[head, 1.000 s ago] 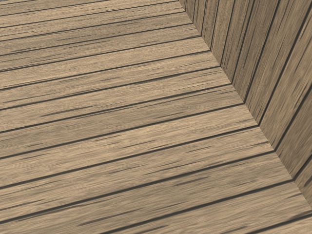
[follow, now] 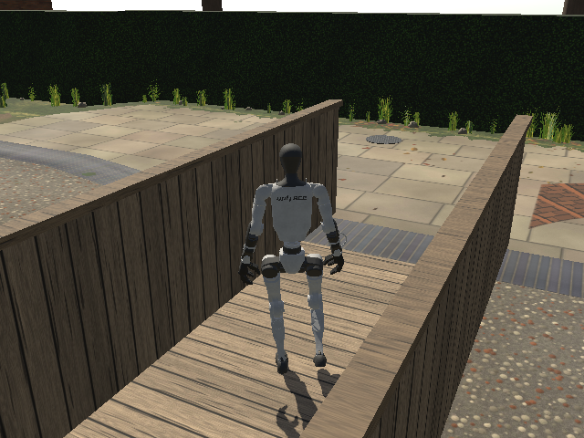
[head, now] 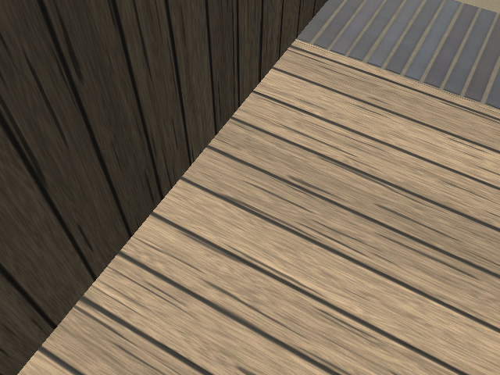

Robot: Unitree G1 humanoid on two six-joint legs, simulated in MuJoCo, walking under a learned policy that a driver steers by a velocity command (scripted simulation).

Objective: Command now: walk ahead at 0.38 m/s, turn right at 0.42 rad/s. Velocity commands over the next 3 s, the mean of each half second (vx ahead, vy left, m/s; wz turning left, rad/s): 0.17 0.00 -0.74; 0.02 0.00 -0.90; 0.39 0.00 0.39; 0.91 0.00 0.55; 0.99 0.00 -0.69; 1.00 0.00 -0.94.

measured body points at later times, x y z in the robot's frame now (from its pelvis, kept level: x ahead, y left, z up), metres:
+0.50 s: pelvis +0.20 -0.04 -0.01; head +0.24 -0.07 +0.44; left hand +0.39 +0.20 -0.12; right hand +0.28 -0.33 -0.12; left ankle +0.30 +0.11 -0.67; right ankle +0.28 -0.10 -0.74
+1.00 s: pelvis +0.28 +0.01 +0.01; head +0.32 +0.01 +0.46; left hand +0.59 +0.11 -0.11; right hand +0.16 -0.29 -0.06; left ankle +0.36 +0.07 -0.74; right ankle +0.16 -0.06 -0.64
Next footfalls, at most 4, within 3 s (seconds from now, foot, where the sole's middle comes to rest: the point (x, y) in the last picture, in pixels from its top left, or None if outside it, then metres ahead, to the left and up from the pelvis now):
0.26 right None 0.31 -0.11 -0.77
0.78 left None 0.38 0.03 -0.77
1.20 right None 0.20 -0.07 -0.77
1.66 left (298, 281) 0.69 -0.08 -0.77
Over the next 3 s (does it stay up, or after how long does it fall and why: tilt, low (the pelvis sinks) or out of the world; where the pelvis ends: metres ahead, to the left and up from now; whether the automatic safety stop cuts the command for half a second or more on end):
stays up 1.58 -0.62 -0.03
